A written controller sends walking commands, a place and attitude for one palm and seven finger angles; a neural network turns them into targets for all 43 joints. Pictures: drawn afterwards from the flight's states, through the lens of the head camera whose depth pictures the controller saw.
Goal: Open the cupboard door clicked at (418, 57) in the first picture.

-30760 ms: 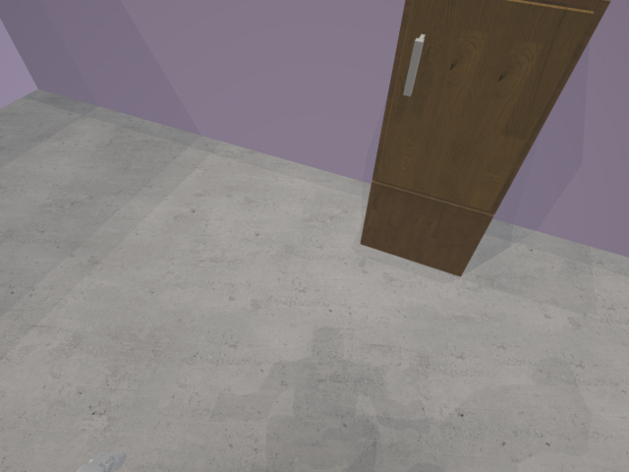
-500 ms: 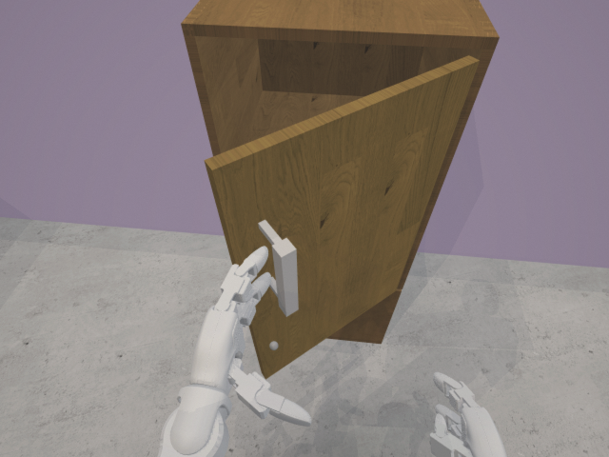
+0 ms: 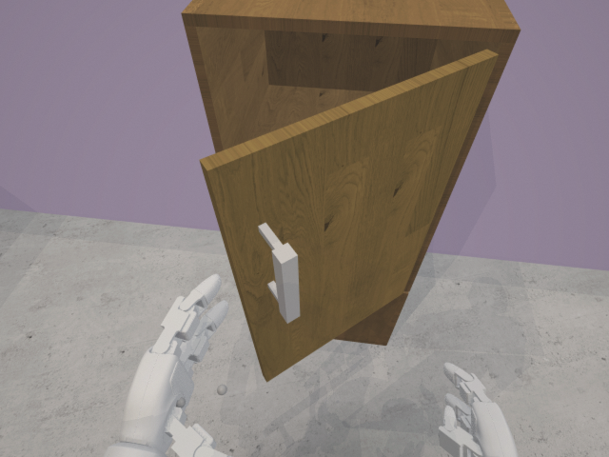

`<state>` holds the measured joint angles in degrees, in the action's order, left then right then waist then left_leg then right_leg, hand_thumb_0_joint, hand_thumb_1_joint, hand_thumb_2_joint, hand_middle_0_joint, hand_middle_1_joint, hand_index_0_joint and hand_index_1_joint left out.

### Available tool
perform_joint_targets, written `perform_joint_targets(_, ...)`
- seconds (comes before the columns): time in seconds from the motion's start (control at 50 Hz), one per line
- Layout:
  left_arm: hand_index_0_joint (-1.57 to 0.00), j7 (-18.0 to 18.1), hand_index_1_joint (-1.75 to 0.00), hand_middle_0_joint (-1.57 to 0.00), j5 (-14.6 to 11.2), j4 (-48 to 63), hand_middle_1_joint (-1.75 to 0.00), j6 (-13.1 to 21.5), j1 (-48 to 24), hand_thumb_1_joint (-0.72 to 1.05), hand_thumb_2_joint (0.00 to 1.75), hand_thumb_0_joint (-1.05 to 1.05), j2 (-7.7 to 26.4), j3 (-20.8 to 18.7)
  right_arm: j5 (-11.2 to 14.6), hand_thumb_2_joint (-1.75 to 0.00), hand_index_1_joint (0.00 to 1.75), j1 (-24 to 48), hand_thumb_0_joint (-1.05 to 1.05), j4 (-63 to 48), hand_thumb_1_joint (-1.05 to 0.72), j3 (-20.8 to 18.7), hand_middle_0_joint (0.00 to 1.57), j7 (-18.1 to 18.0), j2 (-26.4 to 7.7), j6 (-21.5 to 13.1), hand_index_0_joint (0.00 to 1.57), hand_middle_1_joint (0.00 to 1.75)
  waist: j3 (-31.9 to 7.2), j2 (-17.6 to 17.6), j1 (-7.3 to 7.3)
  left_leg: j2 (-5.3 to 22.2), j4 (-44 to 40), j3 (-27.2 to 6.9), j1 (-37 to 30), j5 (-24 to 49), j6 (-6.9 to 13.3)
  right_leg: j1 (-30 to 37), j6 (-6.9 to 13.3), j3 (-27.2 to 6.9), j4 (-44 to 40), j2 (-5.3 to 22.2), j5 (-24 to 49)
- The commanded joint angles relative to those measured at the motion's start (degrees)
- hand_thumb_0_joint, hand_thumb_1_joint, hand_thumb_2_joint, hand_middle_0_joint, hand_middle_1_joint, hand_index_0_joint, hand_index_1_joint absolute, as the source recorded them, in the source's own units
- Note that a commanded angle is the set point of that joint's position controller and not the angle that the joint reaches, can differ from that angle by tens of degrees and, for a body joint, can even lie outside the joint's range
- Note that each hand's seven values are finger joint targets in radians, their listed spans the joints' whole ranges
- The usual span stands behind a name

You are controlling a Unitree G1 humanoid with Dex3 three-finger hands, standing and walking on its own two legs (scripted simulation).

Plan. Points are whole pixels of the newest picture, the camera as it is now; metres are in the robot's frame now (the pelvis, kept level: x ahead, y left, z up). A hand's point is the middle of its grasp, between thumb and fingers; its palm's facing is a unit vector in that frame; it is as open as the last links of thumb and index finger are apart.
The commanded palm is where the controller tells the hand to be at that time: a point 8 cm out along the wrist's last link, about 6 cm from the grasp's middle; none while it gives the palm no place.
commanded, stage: slide the hand sideways off the handle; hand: left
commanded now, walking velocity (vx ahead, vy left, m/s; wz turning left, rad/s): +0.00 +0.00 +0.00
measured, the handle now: (279, 275) +0.32 +0.06 +0.09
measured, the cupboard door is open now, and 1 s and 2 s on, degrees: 41 41 41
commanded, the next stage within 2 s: draw the hand back to the body in 0.14 s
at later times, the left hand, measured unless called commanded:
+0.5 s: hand (173, 398) +0.17 +0.14 +0.11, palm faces -0.07 -0.99 -0.08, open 16.3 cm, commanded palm +0.14 +0.20 +0.12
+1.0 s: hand (79, 360) +0.18 +0.21 +0.15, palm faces +0.24 -0.92 -0.33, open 14.3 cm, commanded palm +0.14 +0.27 +0.18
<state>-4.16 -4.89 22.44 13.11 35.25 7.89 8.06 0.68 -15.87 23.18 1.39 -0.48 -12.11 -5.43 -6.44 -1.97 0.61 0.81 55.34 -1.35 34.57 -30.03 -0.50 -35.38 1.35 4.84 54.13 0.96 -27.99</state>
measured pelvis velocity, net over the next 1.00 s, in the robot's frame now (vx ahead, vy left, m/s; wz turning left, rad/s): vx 0.00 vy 0.02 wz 0.00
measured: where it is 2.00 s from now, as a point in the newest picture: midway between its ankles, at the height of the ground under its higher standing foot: outside the picture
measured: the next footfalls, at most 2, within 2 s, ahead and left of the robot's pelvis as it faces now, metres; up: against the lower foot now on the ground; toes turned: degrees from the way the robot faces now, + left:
none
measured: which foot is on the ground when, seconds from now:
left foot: down 0.00-1.00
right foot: down 0.00-1.00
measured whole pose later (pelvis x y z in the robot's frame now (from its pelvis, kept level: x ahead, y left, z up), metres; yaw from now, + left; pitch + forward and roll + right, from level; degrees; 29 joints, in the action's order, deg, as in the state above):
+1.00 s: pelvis +0.00 +0.02 +0.04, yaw +0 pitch +1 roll -1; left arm 5.8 -2.3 29.0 0.4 34.3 16.6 -5.9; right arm 1.0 -14.3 30.3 3.8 -6.2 -12.3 -9.0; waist -2.5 -3.1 2.6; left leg 0.1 38.6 -0.8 16.4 -22.7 0.9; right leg -16.3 -0.2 4.4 35.6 1.1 -19.7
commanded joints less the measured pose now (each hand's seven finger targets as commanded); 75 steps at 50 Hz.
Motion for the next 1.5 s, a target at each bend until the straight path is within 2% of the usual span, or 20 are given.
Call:
perform_joint_targets(0.0,-0.15,-2.0,-0.30,-0.15,-1.8,13.5,-0.30,4.6,2.1,-0.50,0.30,0.00,2.9,-3.5,0.3,-0.90,0.30,2.9,0.00,-9.6,-0.90,-3.0,0.20,-0.8,-5.6,-3.4,0.20,0.30,-8.2,3.6,-0.71,-2.2,-6.0,0.1,-1.1,20.4,1.4,8.7,-0.6,-2.5,-6.5,-1.4,24.8)
perform_joint_targets(0.06,-0.15,-3.4,-0.30,-0.15,-2.9,13.2,-0.30,4.4,4.9,-0.50,0.30,0.00,3.4,-4.7,0.6,-0.90,0.30,3.5,0.00,-9.8,-0.90,-3.2,0.20,-1.1,-5.5,-3.4,0.20,0.30,-7.1,2.5,-0.26,-2.4,-5.9,0.2,-0.4,19.6,1.3,8.5,-0.6,-2.7,-6.7,-1.2,23.7)
perform_joint_targets(0.14,-0.15,-4.2,-0.30,-0.15,-3.7,15.0,-0.30,5.0,0.6,-0.50,0.30,0.00,2.5,-2.7,0.6,-0.90,0.30,4.1,0.00,-10.3,-0.90,-2.8,0.20,-1.6,-5.9,-4.5,0.20,0.30,-5.4,2.4,-1.38,-2.5,-5.4,-0.1,0.5,16.1,1.6,6.0,-0.6,-3.1,-7.3,-1.1,18.2)
perform_joint_targets(0.22,-0.15,-3.5,-0.30,-0.15,-3.9,13.0,-0.30,5.4,-0.9,-0.50,0.30,0.00,4.8,-5.6,0.5,-0.90,0.30,3.9,0.00,-9.5,-0.90,-2.9,0.20,-2.0,-6.2,-5.0,0.20,0.30,-4.7,5.1,-1.21,-2.3,-4.8,-0.2,2.4,12.4,1.5,4.7,-0.6,-4.0,-8.4,-1.3,11.6)
perform_joint_targets(0.26,-0.15,-2.9,-0.30,-0.15,-3.8,15.4,-0.30,5.7,-2.1,-0.50,0.30,0.00,6.0,-7.1,0.8,-0.90,0.30,4.2,0.00,-9.9,-0.90,-3.0,0.20,-2.2,-6.1,-5.3,0.20,0.30,-6.6,2.0,-0.54,-2.3,-5.6,-0.2,1.0,11.9,1.5,5.1,-0.3,-3.7,-8.1,-1.2,10.2)
perform_joint_targets(0.32,-0.15,-2.2,-0.30,-0.15,-4.1,16.5,-0.30,4.1,-1.1,-0.50,0.30,0.00,8.3,-10.2,1.2,-0.90,0.30,4.6,0.00,-9.8,-0.90,-2.7,0.20,-2.6,-5.9,-5.2,0.20,0.30,-7.9,0.6,0.59,-2.2,-7.0,-0.1,-0.3,12.1,1.6,7.3,-0.1,-3.5,-8.9,-1.4,10.0)
perform_joint_targets(0.46,-0.15,-4.3,-0.30,-0.15,-7.0,14.1,-0.30,-2.0,-4.4,-0.50,0.30,0.00,7.5,-10.6,2.1,-0.90,0.30,6.0,0.00,-8.6,-0.90,-1.5,0.20,-3.7,-6.5,-6.5,0.20,0.30,-1.1,2.0,-0.64,-1.5,-10.5,-0.8,-1.6,8.2,1.7,6.9,-0.8,-3.1,-13.8,-1.3,4.8)
perform_joint_targets(0.62,-0.15,-5.3,-0.30,-0.15,-8.4,17.2,-0.30,-5.6,-4.8,-0.50,0.30,0.00,11.9,-17.3,2.0,-0.90,0.30,6.3,0.00,-7.0,-0.90,-1.2,0.20,-4.3,-6.6,-8.2,0.20,0.30,-2.8,0.4,1.29,-1.5,-14.0,-1.0,-6.5,13.5,1.7,12.4,-0.4,-1.4,-15.0,-1.6,11.0)
perform_joint_targets(0.72,-0.16,-6.8,-0.30,-0.16,-10.2,17.3,-0.30,-6.2,-6.7,-0.32,0.37,0.00,12.5,-19.5,2.3,-0.90,0.30,6.6,0.00,-5.5,-0.90,-0.9,0.20,-4.4,-6.9,-9.3,0.20,0.30,-1.6,-1.0,0.98,-1.5,-15.6,-1.1,-9.2,15.7,1.5,14.0,-0.5,-0.8,-16.5,-1.9,14.1)
perform_joint_targets(0.74,-0.16,1.7,-0.30,-0.16,-1.6,22.6,-0.30,-6.5,-8.4,-0.29,0.39,0.00,19.9,-20.3,1.5,-0.90,0.30,6.7,0.00,-6.1,-0.90,-0.8,0.20,-6.0,-6.2,-8.5,0.20,0.30,-0.7,-1.8,2.76,-0.8,-18.1,-0.2,-9.7,15.9,1.5,16.6,0.1,-3.8,-19.3,-0.6,14.4)
perform_joint_targets(0.78,-0.16,6.6,-0.30,-0.16,-0.1,19.1,-0.30,-8.7,-2.1,-0.22,0.42,0.00,12.5,-17.1,0.8,-0.90,0.30,5.6,0.00,-5.3,-0.90,-0.4,0.20,-6.4,-5.3,-7.8,0.20,0.30,2.0,-0.4,1.43,-1.0,-19.3,-0.4,-10.9,16.5,1.1,16.2,-0.1,-2.4,-20.8,-0.4,14.3)
perform_joint_targets(0.8,-0.16,7.7,-0.30,-0.16,0.8,19.2,-0.30,-9.1,-2.7,-0.18,0.43,0.00,12.4,-16.5,0.7,-0.90,0.30,5.9,0.00,-4.7,-0.90,-0.2,0.20,-6.2,-5.5,-7.4,0.20,0.30,2.7,-2.5,1.35,-0.7,-20.1,-0.6,-11.8,17.3,1.1,16.7,0.0,-2.1,-20.9,-0.5,14.8)
perform_joint_targets(0.82,-0.16,8.7,-0.30,-0.16,1.5,18.5,-0.30,-9.3,-3.3,-0.15,0.45,0.00,12.8,-16.8,0.6,-0.90,0.30,6.4,0.00,-4.1,-0.90,-0.4,0.20,-6.2,-5.7,-7.2,0.20,0.30,2.4,-0.6,1.38,-0.7,-20.9,-0.8,-12.8,18.6,1.1,17.9,0.0,-1.9,-21.7,-0.6,16.1)
perform_joint_targets(0.88,-0.17,10.5,-0.30,-0.17,2.6,19.8,-0.30,-8.8,-3.7,-0.05,0.50,0.00,14.3,-17.9,0.2,-0.90,0.30,7.1,0.00,-3.2,-0.90,-0.4,0.20,-6.3,-5.9,-6.8,0.20,0.30,1.5,-0.8,1.42,-0.6,-23.1,-0.5,-16.0,20.7,1.3,20.4,-0.2,-1.8,-23.1,-0.5,18.1)
perform_joint_targets(1.02,-0.18,12.6,-0.30,-0.18,3.4,19.1,-0.30,-8.2,-6.7,0.20,0.60,0.00,18.0,-23.0,-0.3,-0.90,0.30,9.1,0.00,-0.3,-0.90,-0.2,0.20,-6.3,-6.3,-6.7,0.20,0.30,0.4,-2.3,2.29,-0.3,-27.9,-0.7,-21.8,27.7,0.9,26.7,0.0,-1.5,-26.1,-0.4,22.7)
perform_joint_targets(1.2,-0.19,12.3,-0.30,-0.19,2.9,17.1,-0.30,-7.7,-6.9,0.51,0.74,0.00,18.7,-27.5,-0.7,-0.90,0.30,10.6,0.00,2.2,-0.90,-0.9,0.20,-5.1,-6.3,-5.5,0.20,0.30,0.6,-1.3,2.96,0.5,-31.3,-0.1,-26.6,38.6,0.4,31.2,-0.3,-1.4,-29.2,-0.7,29.6)
perform_joint_targets(1.3,-0.19,12.2,-0.30,-0.19,2.4,15.3,-0.30,-7.7,-10.0,0.69,0.81,0.00,20.8,-31.5,-0.6,-0.90,0.30,11.5,0.00,2.9,-0.90,-1.2,0.20,-4.9,-6.4,-4.1,0.20,0.30,2.1,-0.5,3.12,0.3,-32.7,0.6,-27.0,37.2,0.7,32.3,-0.4,-1.7,-31.0,-0.8,30.2)
perform_joint_targets(1.42,-0.20,12.4,-0.30,-0.20,2.0,16.0,-0.30,-7.2,-13.8,0.90,0.90,0.00,24.1,-35.6,-0.5,-0.90,0.30,11.9,0.00,3.7,-0.90,-1.6,0.20,-5.0,-6.6,-3.6,0.20,0.30,0.4,-4.0,3.47,0.2,-32.9,0.8,-29.2,40.2,0.7,34.2,-0.2,-2.1,-32.0,-0.7,32.6)
perform_joint_targets(1.44,-0.20,12.2,-0.30,-0.20,1.9,14.5,-0.30,-7.3,-12.6,0.90,0.90,0.00,22.2,-34.2,-0.7,-0.90,0.30,11.9,0.00,3.9,-0.90,-1.6,0.20,-4.9,-6.4,-3.6,0.20,0.30,1.4,-4.7,3.24,0.2,-33.1,1.1,-29.3,39.7,0.7,33.6,-0.4,-2.2,-32.2,-0.5,32.5)
perform_joint_targets(1.48,-0.20,11.8,-0.30,-0.20,1.8,12.7,-0.30,-7.5,-11.3,0.90,0.90,0.00,20.1,-32.3,-0.5,-0.90,0.30,11.9,0.00,3.9,-0.90,-1.8,0.20,-4.4,-6.7,-3.3,0.20,0.30,2.8,-1.5,2.93,0.3,-33.5,1.1,-29.1,38.7,1.0,32.9,-0.6,-2.0,-32.7,-0.8,31.9)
